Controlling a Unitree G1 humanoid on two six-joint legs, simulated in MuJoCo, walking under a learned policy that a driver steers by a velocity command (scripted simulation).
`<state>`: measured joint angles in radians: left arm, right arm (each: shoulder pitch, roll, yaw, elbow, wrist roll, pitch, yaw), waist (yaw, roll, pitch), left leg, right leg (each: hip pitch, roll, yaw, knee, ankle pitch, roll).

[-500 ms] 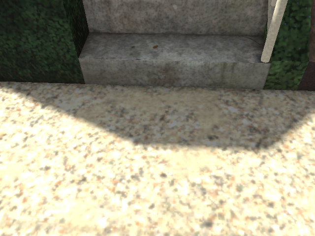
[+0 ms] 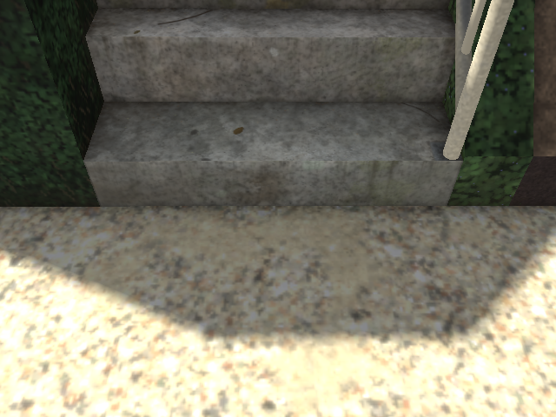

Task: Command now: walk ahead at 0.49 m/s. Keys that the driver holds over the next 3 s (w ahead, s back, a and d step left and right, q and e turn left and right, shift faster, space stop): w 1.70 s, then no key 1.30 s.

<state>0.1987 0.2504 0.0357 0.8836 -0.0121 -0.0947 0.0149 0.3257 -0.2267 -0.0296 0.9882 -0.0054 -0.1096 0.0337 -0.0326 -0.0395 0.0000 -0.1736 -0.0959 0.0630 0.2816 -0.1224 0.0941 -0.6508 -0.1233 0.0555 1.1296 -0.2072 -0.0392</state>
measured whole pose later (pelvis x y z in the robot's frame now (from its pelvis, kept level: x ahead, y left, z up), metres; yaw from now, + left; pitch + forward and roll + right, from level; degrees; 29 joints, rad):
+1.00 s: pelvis +0.54 -0.01 -0.01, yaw +1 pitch +1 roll +0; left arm 0.31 0.25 0.05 0.98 0.03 -0.08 -0.02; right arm 0.21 -0.24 -0.05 0.92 -0.03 -0.09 0.02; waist 0.02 -0.03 0.06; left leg -0.31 -0.03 0.09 0.44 -0.14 0.08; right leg -0.38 -0.03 0.00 1.12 -0.32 -0.07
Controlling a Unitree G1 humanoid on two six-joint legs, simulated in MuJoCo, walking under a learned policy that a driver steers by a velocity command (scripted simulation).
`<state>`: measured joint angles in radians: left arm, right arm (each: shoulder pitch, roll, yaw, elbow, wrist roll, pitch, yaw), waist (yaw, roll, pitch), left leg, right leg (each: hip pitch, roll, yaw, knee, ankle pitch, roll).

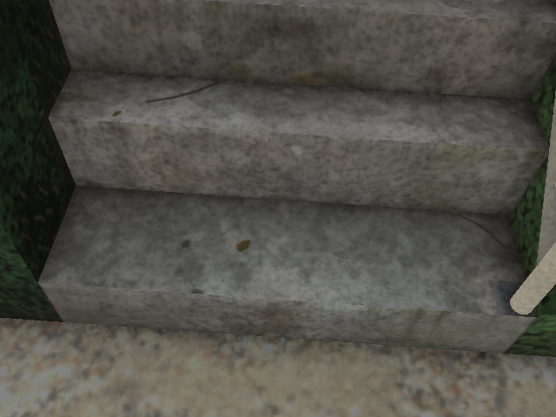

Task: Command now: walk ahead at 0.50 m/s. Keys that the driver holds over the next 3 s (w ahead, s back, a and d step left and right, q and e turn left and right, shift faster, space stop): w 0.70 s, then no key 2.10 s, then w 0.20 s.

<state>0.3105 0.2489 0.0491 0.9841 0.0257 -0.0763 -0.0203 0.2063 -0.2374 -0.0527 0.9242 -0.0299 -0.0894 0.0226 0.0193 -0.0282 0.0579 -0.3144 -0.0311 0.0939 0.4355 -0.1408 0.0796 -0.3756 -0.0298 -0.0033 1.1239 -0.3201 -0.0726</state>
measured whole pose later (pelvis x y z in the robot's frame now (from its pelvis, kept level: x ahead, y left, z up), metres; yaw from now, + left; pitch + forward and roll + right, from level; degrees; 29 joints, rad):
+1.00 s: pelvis +0.40 -0.02 +0.00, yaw +0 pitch -1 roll +0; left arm 0.26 0.15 0.00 1.04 0.02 -0.01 0.04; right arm 0.23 -0.14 0.02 1.05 -0.02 -0.07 -0.06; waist 0.01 -0.03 0.02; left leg -0.24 -0.02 0.08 0.42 -0.16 0.06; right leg -0.25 -0.02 -0.04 0.72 -0.49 0.02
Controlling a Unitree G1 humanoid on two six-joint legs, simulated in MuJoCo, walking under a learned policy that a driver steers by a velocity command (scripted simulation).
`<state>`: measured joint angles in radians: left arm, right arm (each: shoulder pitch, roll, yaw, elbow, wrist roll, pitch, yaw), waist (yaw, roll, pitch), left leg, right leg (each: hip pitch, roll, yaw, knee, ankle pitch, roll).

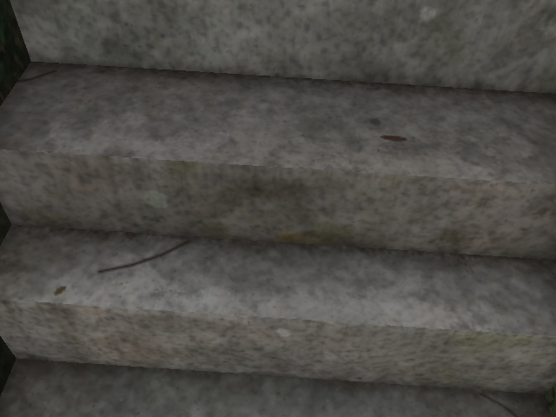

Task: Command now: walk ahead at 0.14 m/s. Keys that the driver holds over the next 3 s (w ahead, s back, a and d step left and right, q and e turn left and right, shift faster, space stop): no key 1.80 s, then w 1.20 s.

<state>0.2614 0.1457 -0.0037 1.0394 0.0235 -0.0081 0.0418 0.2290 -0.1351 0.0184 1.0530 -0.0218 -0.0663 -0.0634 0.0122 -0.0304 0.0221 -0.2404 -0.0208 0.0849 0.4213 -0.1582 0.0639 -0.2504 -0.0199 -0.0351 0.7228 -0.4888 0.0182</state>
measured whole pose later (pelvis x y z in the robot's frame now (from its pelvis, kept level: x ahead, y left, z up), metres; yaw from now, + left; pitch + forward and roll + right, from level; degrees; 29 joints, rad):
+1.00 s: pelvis +0.02 -0.03 +0.00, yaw +1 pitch +0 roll +0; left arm 0.32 0.18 -0.01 1.05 0.01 -0.03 0.01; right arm 0.26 -0.19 -0.03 1.06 0.00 0.04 -0.05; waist -0.01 0.00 0.02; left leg -0.24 0.01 0.05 0.41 -0.17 0.01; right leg -0.15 0.00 -0.06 0.41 -0.26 -0.02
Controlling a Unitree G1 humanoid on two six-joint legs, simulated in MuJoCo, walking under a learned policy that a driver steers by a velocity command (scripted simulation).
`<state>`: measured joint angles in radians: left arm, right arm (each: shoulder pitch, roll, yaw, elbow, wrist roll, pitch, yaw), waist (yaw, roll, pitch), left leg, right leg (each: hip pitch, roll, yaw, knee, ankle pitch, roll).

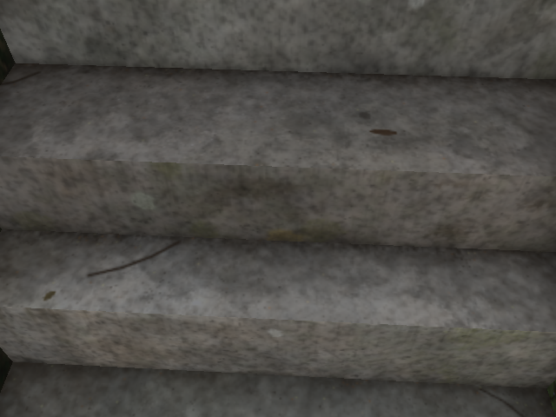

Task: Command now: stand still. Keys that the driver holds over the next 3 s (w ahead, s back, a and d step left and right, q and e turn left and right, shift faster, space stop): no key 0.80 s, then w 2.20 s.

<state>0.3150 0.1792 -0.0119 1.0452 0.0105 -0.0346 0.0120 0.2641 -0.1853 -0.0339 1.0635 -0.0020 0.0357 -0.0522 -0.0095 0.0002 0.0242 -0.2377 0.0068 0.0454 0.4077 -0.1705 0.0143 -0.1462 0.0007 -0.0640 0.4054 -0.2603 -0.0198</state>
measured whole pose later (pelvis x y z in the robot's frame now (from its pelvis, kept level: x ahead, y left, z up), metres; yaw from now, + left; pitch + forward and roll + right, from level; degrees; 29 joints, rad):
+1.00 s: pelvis +0.02 -0.02 +0.00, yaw -1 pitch +0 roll +0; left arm 0.37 0.15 -0.02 1.00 0.01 -0.03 0.04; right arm 0.33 -0.15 0.00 1.11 -0.01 -0.02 -0.03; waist -0.01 0.01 -0.01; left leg -0.22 0.04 0.04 0.43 -0.23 -0.01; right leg -0.10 0.04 -0.06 0.37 -0.28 -0.06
